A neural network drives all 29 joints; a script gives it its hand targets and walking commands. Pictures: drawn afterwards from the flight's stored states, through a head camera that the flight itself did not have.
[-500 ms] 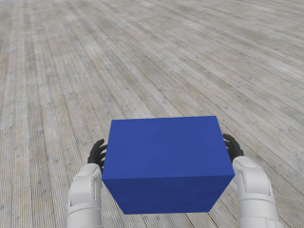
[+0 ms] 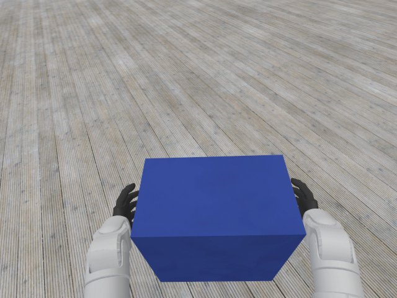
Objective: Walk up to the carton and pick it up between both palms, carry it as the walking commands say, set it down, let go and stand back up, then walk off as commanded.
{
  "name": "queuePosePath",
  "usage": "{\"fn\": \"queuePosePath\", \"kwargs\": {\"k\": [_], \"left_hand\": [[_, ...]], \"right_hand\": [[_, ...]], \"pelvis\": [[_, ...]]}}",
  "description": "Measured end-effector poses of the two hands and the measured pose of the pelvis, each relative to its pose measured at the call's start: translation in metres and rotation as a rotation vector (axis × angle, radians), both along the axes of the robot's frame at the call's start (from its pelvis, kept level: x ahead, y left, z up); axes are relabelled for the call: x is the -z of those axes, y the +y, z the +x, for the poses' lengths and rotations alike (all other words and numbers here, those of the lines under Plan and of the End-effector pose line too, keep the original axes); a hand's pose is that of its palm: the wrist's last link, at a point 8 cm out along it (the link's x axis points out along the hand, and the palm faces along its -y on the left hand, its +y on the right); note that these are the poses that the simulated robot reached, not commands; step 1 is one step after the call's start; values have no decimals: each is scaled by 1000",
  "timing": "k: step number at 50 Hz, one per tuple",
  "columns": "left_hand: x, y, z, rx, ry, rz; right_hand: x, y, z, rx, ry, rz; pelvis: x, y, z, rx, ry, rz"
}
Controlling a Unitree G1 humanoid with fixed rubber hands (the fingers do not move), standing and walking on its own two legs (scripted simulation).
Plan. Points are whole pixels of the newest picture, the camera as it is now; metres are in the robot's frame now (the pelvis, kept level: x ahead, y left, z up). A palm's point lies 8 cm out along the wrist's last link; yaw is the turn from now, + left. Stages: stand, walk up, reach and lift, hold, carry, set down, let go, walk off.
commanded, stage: reach and lift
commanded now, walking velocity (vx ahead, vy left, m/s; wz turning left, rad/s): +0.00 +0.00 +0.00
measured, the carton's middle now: (214, 225) +0.29 -0.01 -0.03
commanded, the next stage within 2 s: hold in 0.02 s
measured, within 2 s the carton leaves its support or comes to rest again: neither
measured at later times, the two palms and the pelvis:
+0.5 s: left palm (122, 221) +0.27 +0.18 +0.04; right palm (307, 216) +0.27 -0.19 +0.04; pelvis -0.01 +0.00 +0.00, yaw +0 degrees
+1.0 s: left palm (109, 223) +0.27 +0.21 +0.04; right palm (292, 207) +0.29 -0.17 +0.05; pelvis +0.00 +0.02 -0.02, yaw +2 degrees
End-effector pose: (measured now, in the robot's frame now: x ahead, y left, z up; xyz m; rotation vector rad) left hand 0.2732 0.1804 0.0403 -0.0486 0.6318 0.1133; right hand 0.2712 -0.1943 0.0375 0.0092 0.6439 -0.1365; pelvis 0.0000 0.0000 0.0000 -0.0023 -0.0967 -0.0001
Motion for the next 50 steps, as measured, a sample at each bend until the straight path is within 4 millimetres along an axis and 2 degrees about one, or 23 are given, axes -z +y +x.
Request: {"fn": "queuePosePath", "kwargs": {"k": [18,39,42,46,50], "left_hand": [[0,2,-1,10,-1,1],[0,4,-1,12,-3,3],[1,5,1,9,-13,1],[2,11,1,-7,-31,2],[1,28,-4,-39,-39,-8]], "right_hand": [[0,2,-4,9,0,-2],[0,4,-4,11,-1,-1],[0,5,0,7,-12,-3],[-1,11,8,-10,-29,-3],[-8,29,14,-35,-36,-13]], "pelvis": [[0,2,-5,1,-3,0],[0,6,-3,3,0,0],[5,6,-4,-8,54,0],[16,10,-4,-20,97,-15],[21,22,-3,-37,120,-13]]}}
